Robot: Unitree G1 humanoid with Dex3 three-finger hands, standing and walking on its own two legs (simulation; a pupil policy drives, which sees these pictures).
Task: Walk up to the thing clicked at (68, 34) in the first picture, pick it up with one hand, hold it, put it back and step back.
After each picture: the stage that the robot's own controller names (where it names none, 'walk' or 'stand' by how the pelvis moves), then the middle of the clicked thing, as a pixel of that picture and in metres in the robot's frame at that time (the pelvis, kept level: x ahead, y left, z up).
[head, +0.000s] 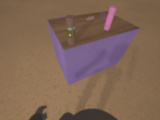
stand; (70, 31) +0.69 +0.20 +0.13
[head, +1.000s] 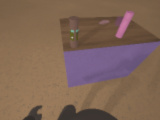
rise first; (74, 33) +0.62 +0.20 +0.15
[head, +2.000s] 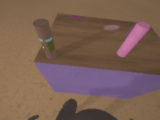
rise first; (47, 42) +0.40 +0.32 +0.15
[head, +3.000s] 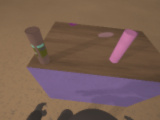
stand; (39, 48) +0.39 +0.35 +0.15
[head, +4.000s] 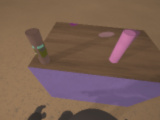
stand; (40, 49) +0.40 +0.35 +0.14
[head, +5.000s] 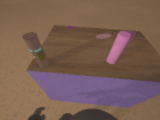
stand; (38, 52) +0.39 +0.36 +0.13
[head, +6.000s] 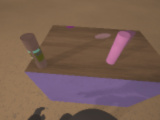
stand; (36, 53) +0.38 +0.36 +0.13
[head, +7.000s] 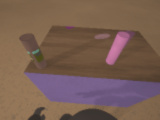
rise first; (35, 53) +0.37 +0.37 +0.13
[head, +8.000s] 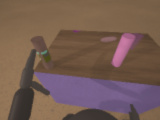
rise first; (44, 54) +0.38 +0.36 +0.14
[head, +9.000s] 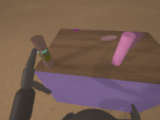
go down; (44, 53) +0.38 +0.36 +0.14
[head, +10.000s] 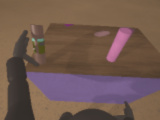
go down; (38, 45) +0.44 +0.35 +0.15
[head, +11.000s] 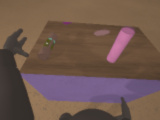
go down; (48, 45) +0.54 +0.32 +0.06
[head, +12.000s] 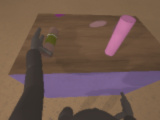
close in; (50, 41) +0.54 +0.26 +0.09
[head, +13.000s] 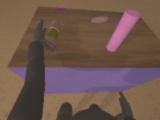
close in; (52, 35) +0.56 +0.25 +0.10
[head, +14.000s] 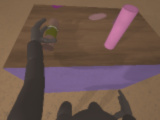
lift; (51, 33) +0.57 +0.24 +0.11
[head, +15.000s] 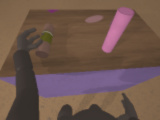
go down; (46, 39) +0.53 +0.26 +0.11
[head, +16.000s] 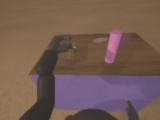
lift; (72, 52) +0.57 +0.17 +0.08
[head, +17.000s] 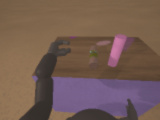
hold; (93, 56) +0.56 -0.01 +0.07
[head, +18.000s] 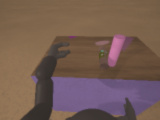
hold; (102, 56) +0.57 -0.10 +0.06
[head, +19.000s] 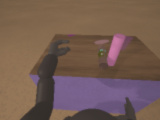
hold; (102, 55) +0.57 -0.10 +0.06
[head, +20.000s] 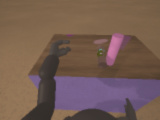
hold; (101, 55) +0.57 -0.09 +0.06
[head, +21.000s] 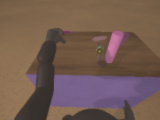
crouch; (100, 53) +0.57 -0.09 +0.06
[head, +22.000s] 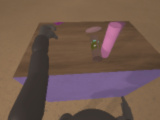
lower; (95, 47) +0.56 -0.08 +0.06
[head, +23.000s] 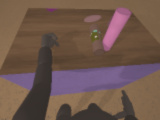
lower; (96, 38) +0.57 -0.09 +0.10
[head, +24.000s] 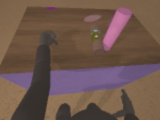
lower; (96, 38) +0.57 -0.09 +0.10
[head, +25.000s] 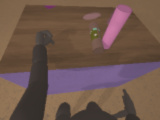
lower; (95, 36) +0.57 -0.09 +0.10
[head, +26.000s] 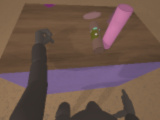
lower; (96, 36) +0.57 -0.09 +0.10
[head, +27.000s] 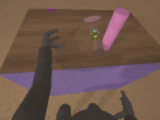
open; (95, 38) +0.57 -0.09 +0.10
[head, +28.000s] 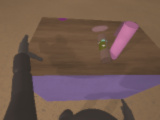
sink last; (103, 47) +0.55 -0.11 +0.09
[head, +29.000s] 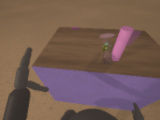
stand; (106, 50) +0.58 -0.09 +0.08
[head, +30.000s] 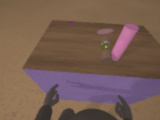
stand; (106, 48) +0.55 -0.10 +0.08
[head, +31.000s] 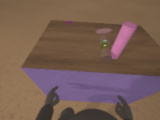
stand; (105, 47) +0.57 -0.10 +0.09
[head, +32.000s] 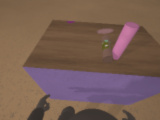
stand; (106, 47) +0.56 -0.11 +0.10
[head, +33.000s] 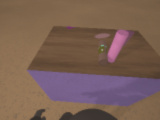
walk; (102, 51) +0.57 -0.10 +0.05
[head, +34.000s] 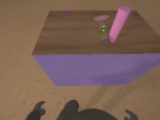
walk; (103, 32) +0.72 -0.07 +0.06
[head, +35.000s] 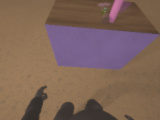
walk; (105, 14) +0.99 -0.10 +0.07
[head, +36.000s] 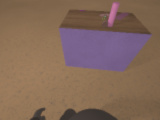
stand; (104, 20) +1.18 -0.11 +0.06
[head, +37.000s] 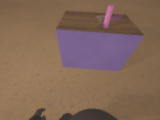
stand; (100, 22) +1.18 -0.10 +0.04
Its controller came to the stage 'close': yes
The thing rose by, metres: 0.00
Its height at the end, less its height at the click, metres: -0.09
